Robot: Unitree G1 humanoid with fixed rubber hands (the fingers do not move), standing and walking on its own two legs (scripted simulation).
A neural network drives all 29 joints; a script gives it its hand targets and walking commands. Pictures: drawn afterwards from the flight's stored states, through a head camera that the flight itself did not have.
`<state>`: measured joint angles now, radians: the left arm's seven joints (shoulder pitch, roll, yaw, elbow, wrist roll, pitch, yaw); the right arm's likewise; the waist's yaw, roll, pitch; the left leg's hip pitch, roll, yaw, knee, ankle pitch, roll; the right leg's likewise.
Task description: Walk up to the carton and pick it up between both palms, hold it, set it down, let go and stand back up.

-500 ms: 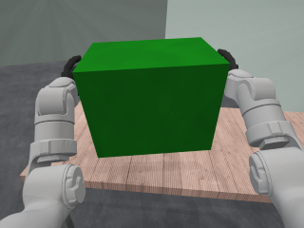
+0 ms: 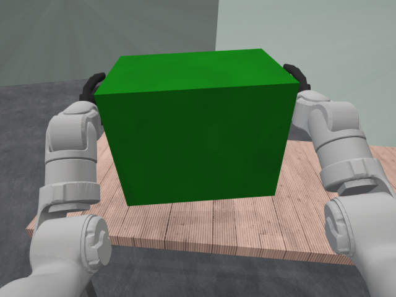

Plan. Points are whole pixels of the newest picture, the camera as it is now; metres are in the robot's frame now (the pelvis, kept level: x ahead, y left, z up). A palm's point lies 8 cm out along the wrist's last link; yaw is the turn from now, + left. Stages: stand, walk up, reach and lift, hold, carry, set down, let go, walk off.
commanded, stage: hold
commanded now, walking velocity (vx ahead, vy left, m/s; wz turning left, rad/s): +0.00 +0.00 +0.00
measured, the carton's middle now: (196, 124) +0.38 +0.00 +0.25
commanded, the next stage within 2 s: none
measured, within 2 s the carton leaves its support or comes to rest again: neither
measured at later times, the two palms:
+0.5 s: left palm (91, 111) +0.36 +0.19 +0.29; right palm (298, 101) +0.36 -0.19 +0.31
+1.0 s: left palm (91, 111) +0.37 +0.19 +0.29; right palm (298, 101) +0.37 -0.19 +0.31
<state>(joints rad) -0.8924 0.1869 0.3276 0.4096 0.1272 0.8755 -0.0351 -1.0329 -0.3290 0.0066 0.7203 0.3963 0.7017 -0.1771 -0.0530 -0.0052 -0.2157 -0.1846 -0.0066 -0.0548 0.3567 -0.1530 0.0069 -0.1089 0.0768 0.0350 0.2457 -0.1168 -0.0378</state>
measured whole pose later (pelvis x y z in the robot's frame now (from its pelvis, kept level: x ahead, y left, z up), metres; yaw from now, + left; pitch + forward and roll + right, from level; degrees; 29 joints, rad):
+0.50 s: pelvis +0.00 +0.00 +0.00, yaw +0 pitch -1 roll -1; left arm -0.90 0.19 0.33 0.42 0.13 0.87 -0.03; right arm -1.04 -0.33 0.00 0.73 0.39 0.70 -0.18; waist -0.05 0.00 -0.22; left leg -0.19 -0.01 -0.05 0.36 -0.15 0.01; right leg -0.11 0.08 0.04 0.25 -0.11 -0.04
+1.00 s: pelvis +0.00 +0.00 +0.00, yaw +0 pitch -1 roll -1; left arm -0.90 0.19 0.32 0.43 0.13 0.87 -0.03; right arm -1.04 -0.34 0.01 0.73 0.40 0.70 -0.18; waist -0.05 0.00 -0.22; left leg -0.19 -0.01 -0.06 0.36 -0.15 0.01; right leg -0.12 0.08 0.04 0.24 -0.11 -0.04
